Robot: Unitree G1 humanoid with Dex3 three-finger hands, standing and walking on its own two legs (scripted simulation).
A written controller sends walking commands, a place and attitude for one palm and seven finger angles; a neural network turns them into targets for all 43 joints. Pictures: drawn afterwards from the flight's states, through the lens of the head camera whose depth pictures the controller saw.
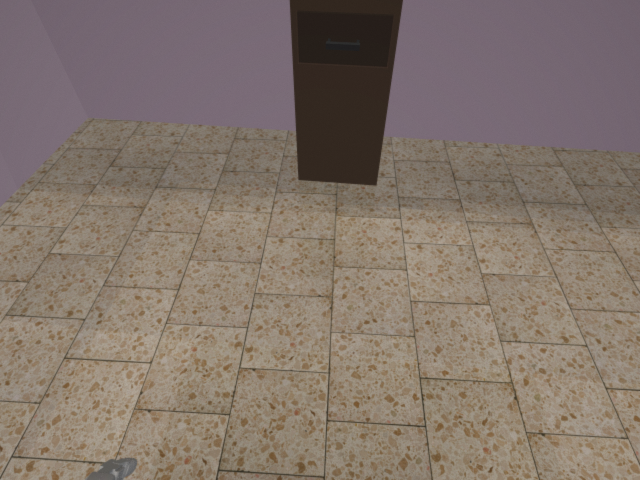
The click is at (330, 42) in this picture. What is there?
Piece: drawer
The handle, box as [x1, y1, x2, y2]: [326, 38, 359, 50]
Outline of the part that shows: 326,41 326,49 359,49 359,40 357,40 356,43 332,42 330,38 328,38 328,40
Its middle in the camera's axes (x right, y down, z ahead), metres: +0.08 -0.72 +1.42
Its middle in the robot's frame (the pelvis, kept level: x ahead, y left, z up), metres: +1.54 -0.01 -0.09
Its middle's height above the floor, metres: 0.68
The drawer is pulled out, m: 0.00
